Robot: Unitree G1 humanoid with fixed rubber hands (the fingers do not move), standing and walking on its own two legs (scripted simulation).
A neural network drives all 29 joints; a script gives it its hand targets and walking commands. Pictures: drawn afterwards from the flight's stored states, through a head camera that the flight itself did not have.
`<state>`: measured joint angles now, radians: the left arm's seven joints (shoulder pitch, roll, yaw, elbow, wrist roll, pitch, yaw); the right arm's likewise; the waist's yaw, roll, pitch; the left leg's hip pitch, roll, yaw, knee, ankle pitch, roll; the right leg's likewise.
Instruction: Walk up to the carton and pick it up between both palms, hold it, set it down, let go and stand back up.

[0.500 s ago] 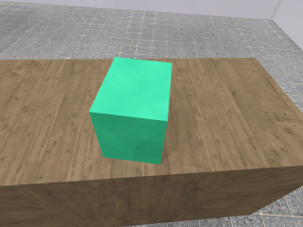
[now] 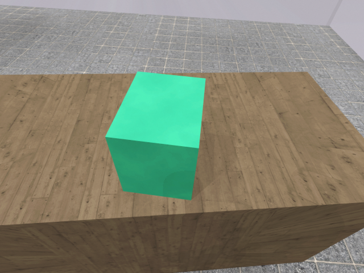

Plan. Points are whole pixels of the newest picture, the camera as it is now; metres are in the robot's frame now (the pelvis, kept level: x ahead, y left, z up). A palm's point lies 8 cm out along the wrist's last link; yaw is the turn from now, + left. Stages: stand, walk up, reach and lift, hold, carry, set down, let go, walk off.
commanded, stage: stand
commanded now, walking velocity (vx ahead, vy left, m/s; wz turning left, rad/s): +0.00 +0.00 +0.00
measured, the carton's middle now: (164, 135) +0.45 +0.04 +0.04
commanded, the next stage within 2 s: none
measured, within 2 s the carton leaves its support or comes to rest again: neither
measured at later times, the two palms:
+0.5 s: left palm out of the picture +0.04 +0.26 -0.12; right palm out of the picture +0.03 -0.26 -0.12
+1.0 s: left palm out of the picture +0.03 +0.26 -0.13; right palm out of the picture +0.02 -0.25 -0.12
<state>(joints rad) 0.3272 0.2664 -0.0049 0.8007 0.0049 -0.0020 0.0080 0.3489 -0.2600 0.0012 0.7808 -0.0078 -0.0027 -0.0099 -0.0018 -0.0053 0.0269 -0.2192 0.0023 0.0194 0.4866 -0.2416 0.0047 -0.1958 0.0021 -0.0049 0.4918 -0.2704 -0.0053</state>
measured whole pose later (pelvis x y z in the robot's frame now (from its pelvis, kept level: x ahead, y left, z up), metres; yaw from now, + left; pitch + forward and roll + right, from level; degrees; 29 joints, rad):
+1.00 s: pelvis +0.00 +0.00 +0.00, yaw +0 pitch -2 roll +0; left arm 0.32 0.25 -0.01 0.91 0.00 0.00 0.02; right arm 0.35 -0.23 0.01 0.91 0.00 -0.01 -0.03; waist 0.00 -0.01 0.03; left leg -0.20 0.00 0.02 0.45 -0.22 0.01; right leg -0.17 0.00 0.00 0.45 -0.25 0.00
